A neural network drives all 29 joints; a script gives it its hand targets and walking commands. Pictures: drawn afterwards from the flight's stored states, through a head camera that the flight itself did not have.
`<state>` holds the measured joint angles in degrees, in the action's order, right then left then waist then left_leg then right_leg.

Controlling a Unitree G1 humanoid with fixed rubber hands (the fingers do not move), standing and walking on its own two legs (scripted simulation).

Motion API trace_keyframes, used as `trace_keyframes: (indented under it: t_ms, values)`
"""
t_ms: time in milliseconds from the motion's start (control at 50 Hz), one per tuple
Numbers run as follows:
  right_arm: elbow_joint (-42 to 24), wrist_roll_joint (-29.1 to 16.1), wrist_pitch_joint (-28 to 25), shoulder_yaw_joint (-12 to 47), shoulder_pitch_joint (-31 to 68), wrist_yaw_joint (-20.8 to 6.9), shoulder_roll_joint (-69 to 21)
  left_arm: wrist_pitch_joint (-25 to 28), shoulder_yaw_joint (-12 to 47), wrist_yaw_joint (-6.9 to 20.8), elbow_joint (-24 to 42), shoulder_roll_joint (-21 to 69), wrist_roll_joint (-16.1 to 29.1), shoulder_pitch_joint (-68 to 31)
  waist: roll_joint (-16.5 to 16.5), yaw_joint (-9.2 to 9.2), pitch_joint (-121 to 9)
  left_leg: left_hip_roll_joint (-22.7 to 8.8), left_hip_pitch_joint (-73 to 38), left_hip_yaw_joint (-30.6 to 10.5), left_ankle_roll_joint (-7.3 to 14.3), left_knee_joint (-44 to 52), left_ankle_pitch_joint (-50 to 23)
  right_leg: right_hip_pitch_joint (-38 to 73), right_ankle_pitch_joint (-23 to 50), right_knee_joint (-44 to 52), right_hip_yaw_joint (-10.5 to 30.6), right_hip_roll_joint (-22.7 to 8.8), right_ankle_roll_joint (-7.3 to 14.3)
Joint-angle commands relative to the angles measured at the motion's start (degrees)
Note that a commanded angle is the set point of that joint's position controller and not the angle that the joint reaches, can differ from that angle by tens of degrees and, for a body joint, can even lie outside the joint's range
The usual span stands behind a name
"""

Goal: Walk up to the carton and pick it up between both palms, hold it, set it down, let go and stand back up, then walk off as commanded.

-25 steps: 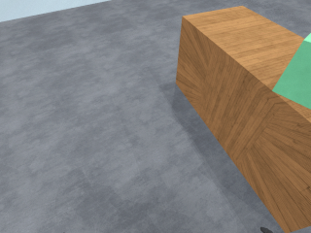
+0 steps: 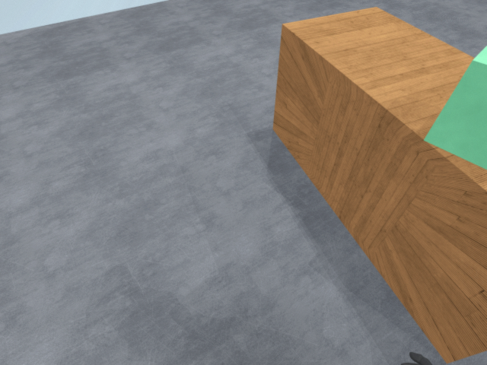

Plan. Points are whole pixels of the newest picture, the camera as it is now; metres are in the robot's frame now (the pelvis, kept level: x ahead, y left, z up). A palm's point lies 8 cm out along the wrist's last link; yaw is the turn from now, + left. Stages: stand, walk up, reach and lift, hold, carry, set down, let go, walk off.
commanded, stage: walk up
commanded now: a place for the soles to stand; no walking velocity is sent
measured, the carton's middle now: out of the picture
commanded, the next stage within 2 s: none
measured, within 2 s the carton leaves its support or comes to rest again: neither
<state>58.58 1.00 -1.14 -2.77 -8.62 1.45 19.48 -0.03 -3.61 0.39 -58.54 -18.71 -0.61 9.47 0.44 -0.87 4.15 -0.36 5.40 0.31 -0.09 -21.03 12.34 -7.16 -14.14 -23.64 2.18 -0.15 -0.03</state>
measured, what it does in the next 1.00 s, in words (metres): walks ahead, turning right: right foot, then left foot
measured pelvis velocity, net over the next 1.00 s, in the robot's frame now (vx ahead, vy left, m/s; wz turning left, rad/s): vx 0.29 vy -0.13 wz -0.81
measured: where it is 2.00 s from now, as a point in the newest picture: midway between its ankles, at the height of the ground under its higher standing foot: (309, 272)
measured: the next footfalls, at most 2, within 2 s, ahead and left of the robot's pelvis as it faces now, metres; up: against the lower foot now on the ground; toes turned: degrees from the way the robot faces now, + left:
right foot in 0.22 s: +0.10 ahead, -0.20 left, +0.00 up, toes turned -18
left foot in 0.50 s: +0.28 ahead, +0.02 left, +0.00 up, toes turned -25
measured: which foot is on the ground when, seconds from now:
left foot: down 0.00-0.24, up 0.26-0.48, down 0.50-0.84, up 0.86-1.00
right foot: up 0.00-0.20, down 0.22-0.52, up 0.54-0.80, down 0.82-1.00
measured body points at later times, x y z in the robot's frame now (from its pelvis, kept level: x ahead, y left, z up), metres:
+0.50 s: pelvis +0.12 -0.05 -0.04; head +0.10 -0.08 +0.41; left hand +0.32 +0.22 -0.10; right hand +0.14 -0.41 -0.11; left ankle +0.23 +0.04 -0.74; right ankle +0.06 -0.18 -0.75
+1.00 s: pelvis +0.29 -0.13 -0.06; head +0.28 -0.16 +0.39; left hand +0.62 -0.04 -0.09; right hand +0.13 -0.44 -0.13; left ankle +0.38 -0.02 -0.69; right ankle +0.23 -0.26 -0.75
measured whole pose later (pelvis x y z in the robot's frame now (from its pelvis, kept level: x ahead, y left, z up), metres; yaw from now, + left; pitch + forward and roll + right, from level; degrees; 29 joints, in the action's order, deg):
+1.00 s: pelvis +0.29 -0.13 -0.06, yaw -46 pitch -6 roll -1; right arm 25.3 1.0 0.3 -3.8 -20.4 -2.0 28.8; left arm 1.6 -1.7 -2.1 -26.2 -24.7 -1.3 16.6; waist -4.9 2.2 8.5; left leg -5.2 25.9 -1.1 -0.4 -74.5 33.5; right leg -23.1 -23.8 -52.7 3.8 3.9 0.3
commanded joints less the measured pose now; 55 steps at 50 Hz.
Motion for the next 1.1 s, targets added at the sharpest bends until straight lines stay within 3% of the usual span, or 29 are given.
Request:
trace_keyframes:
  t_ms: [0, 20, 60, 140, 180, 200, 220, 240, 260, 300, 340, 380, 440, 460, 500, 520, 540, 560, 580, 640, 680, 740, 780, 800, 820, 840, 860, 960, 1080]
  values:
    - [-6.52, 3.72, -1.79, -7.33, -10.78, 1.53, 19.78, -0.50, -3.32, 3.60, 13.37, -9.47, -2.00, -10.94, -16.32, 9.44, -0.83, -22.13, -17.39, -20.89, 14.06, 15.14, 26.38, -34.86, -16.13, -22.19, -0.06, -0.26, 1.77]
    - [-9.63, 4.37, -2.54, -7.17, -7.57, 2.16, 18.67, -0.69, -3.89, 3.53, 15.06, -10.47, -3.26, -8.75, -8.47, 6.99, 1.05, -29.21, -11.82, -23.94, 17.82, 14.93, 22.23, -36.65, -15.76, -31.80, 3.05, -6.96, 0.85]
    - [-15.14, 3.96, -3.50, -7.52, -0.21, 2.27, 17.63, -1.49, -4.85, 4.90, 16.22, -12.54, -3.40, -0.98, -3.56, 0.65, 0.64, -29.11, -3.59, -15.87, 16.62, 13.99, 18.74, -29.34, -11.49, -35.40, 5.43, -12.24, 0.10]
    - [-20.62, 5.01, -3.59, -7.75, 3.57, 0.52, 18.61, -2.03, -5.01, 7.13, 19.15, -11.82, -2.26, 3.21, -10.80, 0.11, 1.93, -20.94, 5.52, 0.85, 13.21, 9.08, 23.14, -16.66, -9.58, -21.91, -2.89, -10.14, 1.28]
    - [-22.56, 4.71, -2.85, -7.44, 4.77, -0.53, 18.38, -1.61, -5.54, 6.77, 18.99, -12.51, -2.11, 9.62, -8.21, -3.34, 1.22, -18.03, 15.75, 7.95, 10.25, 0.05, 31.49, -1.69, -1.81, -17.21, -8.37, -6.59, 2.73]
    - [-22.60, 4.30, -2.14, -6.58, 2.54, -1.16, 16.24, -1.05, -6.12, 6.22, 18.00, -14.33, -2.09, 13.25, -0.86, -3.85, -0.08, -14.84, 19.31, 11.91, 8.86, -10.76, 32.32, 4.40, -2.80, -16.72, -9.73, -3.32, 3.28]
    - [-24.37, 3.58, -1.61, -5.11, 1.79, -2.00, 12.57, -0.58, -6.95, 5.13, 17.12, -16.87, -1.82, 18.64, 13.96, -6.89, -1.19, -7.77, 23.09, 16.35, 6.75, -31.28, 26.53, 7.24, -13.85, -8.04, -1.31, -2.60, 6.44]
    - [-29.18, 1.30, -1.40, -4.81, 4.93, -3.29, 11.08, -0.28, -7.52, 4.08, 20.81, -22.57, -1.72, 16.95, 29.33, -7.70, 0.56, 3.81, 36.50, 8.97, 3.01, -46.28, 30.52, 4.23, -29.07, 12.37, 39.66, -16.26, 14.97]
    - [-31.02, 0.26, -1.23, -5.97, 3.78, -3.57, 15.35, -0.40, -7.70, 3.16, 24.01, -24.01, -0.47, 11.97, 19.70, -4.37, 0.80, -0.30, 37.24, -2.85, 2.25, -51.69, 30.56, -0.52, -39.02, 17.39, 48.73, -21.18, 19.39]
    - [-31.38, -0.27, -2.39, -6.11, 1.26, -4.13, 18.39, -0.22, -7.69, 1.09, 25.56, -25.22, -0.62, 10.51, 10.46, -2.56, 2.85, -3.57, 36.64, -4.98, 1.29, -49.17, 23.52, -1.69, -37.05, 13.46, 41.91, -19.30, 18.26]
    - [-29.56, 0.59, -2.58, -6.37, -6.12, -3.92, 19.11, 0.12, -6.52, 0.37, 26.98, -23.63, -0.27, 7.18, 9.85, 0.34, 1.12, -5.21, 28.12, -4.29, 1.15, -43.45, 19.56, -6.37, -31.42, 9.21, 33.13, -14.68, 14.25]
    - [-30.83, 1.14, -1.99, -5.85, -6.83, -4.04, 18.55, 0.73, -6.19, 0.58, 28.59, -22.60, -0.61, 6.00, 13.35, 0.40, 3.35, -4.69, 25.50, -3.51, 1.22, -37.75, 17.97, -11.88, -28.84, 7.25, 30.48, -13.55, 14.37]
    - [-33.61, 1.68, -2.45, -5.64, -6.31, -4.24, 17.84, 0.58, -5.77, 0.77, 30.08, -21.45, -0.63, 7.70, 11.58, -0.54, 2.85, -2.78, 21.44, -2.21, 1.85, -29.07, 13.09, -14.10, -24.59, 3.90, 28.93, -12.17, 13.92]
    - [-34.00, 1.66, -2.78, -5.67, -8.37, -4.09, 17.56, 0.54, -5.68, 0.80, 30.86, -21.48, -0.36, 7.19, 10.69, 0.66, 2.02, -2.42, 17.26, -2.22, 2.37, -26.07, 10.38, -16.15, -24.17, 0.96, 27.12, -11.05, 12.98]
    - [-31.92, 1.84, -3.52, -6.82, -21.17, -3.08, 18.02, 0.02, -4.43, 1.17, 33.13, -18.62, -0.17, 1.24, 2.37, 8.87, 0.20, 0.32, -6.76, -0.57, 4.11, -14.34, 9.23, -34.06, -27.74, -15.03, 17.42, -3.29, 7.75]
    - [-32.57, 2.29, -4.11, -8.02, -24.04, -2.46, 23.54, 0.34, -3.12, 1.09, 35.47, -14.08, 0.78, 0.39, -16.61, 11.26, 0.64, -14.50, -7.69, -29.22, 7.45, 3.45, 34.83, -41.74, -24.02, -39.17, 7.45, 7.33, 3.04]
    - [-35.04, 2.70, -4.03, -8.25, -19.94, -2.11, 25.02, 0.82, -3.36, 0.44, 37.31, -15.87, 0.55, 4.01, -15.01, 8.22, 1.70, -28.18, -3.96, -51.77, 13.38, 12.60, 40.69, -45.03, -20.28, -49.24, 7.07, 3.42, 1.70]
    - [-35.67, 2.14, -4.11, -7.70, -16.82, -1.77, 23.51, 0.86, -4.06, 0.16, 37.65, -18.69, -0.08, 2.38, -3.70, 6.16, 4.78, -29.83, 0.85, -50.65, 16.27, 11.93, 41.31, -44.00, -16.20, -52.09, 8.19, -0.50, 1.21]
    - [-35.95, 2.15, -4.26, -7.29, -15.42, -1.39, 22.50, 0.73, -4.18, 0.53, 37.07, -19.17, -0.20, 2.24, -1.97, 4.66, 7.69, -27.35, 3.85, -42.85, 17.14, 9.12, 36.58, -43.24, -14.00, -51.90, 6.53, -2.41, 0.68]
    - [-35.78, 2.50, -4.68, -6.67, -14.29, -1.31, 21.26, 0.56, -3.85, 1.30, 36.05, -17.96, 0.02, 4.21, -8.58, 3.63, 6.42, -22.27, 5.36, -22.74, 15.13, 3.51, 12.23, -36.53, -12.02, -46.00, 3.93, -5.29, -0.24]
    - [-35.71, 3.12, -4.63, -6.49, -15.10, -1.70, 21.38, 0.49, -3.07, 1.78, 37.50, -16.82, -0.06, 2.07, -11.72, 4.23, 6.30, -21.86, 5.24, -15.90, 14.77, 0.50, -1.80, -33.51, -13.56, -40.01, 1.44, -5.07, 0.26]
    - [-36.79, 2.65, -3.21, -5.67, -13.27, -1.87, 21.41, 0.88, -2.32, 2.27, 36.78, -16.03, 0.32, 3.17, -14.02, 2.94, 3.16, -18.53, 9.70, -2.12, 11.00, -4.87, -8.14, -18.28, -8.17, -27.88, -4.86, -1.76, 2.18]
    - [-37.08, 1.88, -1.70, -4.44, -13.21, -2.52, 19.09, 1.27, -3.50, 1.86, 33.71, -16.98, 0.26, 9.37, -8.30, -1.05, 0.19, -16.24, 17.52, 4.75, 7.44, -16.29, -2.74, -0.31, -0.13, -18.42, -8.37, 3.80, 3.53]
    - [-37.72, 1.45, -1.31, -3.66, -15.04, -2.99, 17.19, 1.34, -4.96, 1.09, 32.48, -20.03, 0.13, 13.04, -2.64, -3.30, -4.19, -13.90, 21.80, 8.50, 5.02, -29.97, -8.04, 8.92, -4.09, -16.93, -3.40, 4.88, 4.81]
    - [-39.84, 0.45, -1.44, -3.47, -15.38, -3.82, 15.73, 1.15, -6.66, -0.58, 32.62, -25.47, -0.61, 18.94, 8.06, -7.52, -11.82, -6.92, 31.69, 9.23, 0.61, -49.58, 3.75, 16.51, -17.72, -8.33, 27.05, -9.58, 10.59]
    - [-42.63, -0.77, -0.84, -4.81, -12.11, -3.69, 20.29, 1.04, -6.74, -1.79, 34.46, -27.63, 0.06, 18.80, 8.41, -7.66, -13.19, -2.62, 37.27, 1.14, -0.35, -56.30, 20.68, 15.53, -23.25, 3.69, 51.82, -19.65, 17.34]
    - [-44.01, -0.80, -0.21, -5.48, -7.52, -3.40, 22.72, 0.88, -6.37, -2.56, 35.53, -27.26, 0.65, 17.41, 2.88, -7.22, -9.06, -4.42, 38.77, -3.87, -0.20, -61.42, 21.53, 11.39, -22.64, 4.73, 51.18, -22.17, 19.48]
    - [-39.49, 0.22, -0.01, -4.80, -12.95, -2.91, 18.67, 3.01, -4.25, -3.61, 35.66, -23.45, -1.02, 11.41, 7.32, -1.12, -1.31, -7.57, 34.77, -4.44, -0.25, -51.93, 22.26, -3.47, 3.82, -5.39, 32.11, -14.18, 17.80]
    - [-41.27, 0.51, 0.15, -5.95, -8.79, -4.00, 18.05, 2.90, -5.07, -3.74, 37.39, -25.85, -1.30, 8.72, 12.57, -0.49, -1.26, -5.39, 27.29, -4.06, 1.06, -39.03, 11.12, -15.05, -8.85, -7.15, 33.31, -10.52, 14.91]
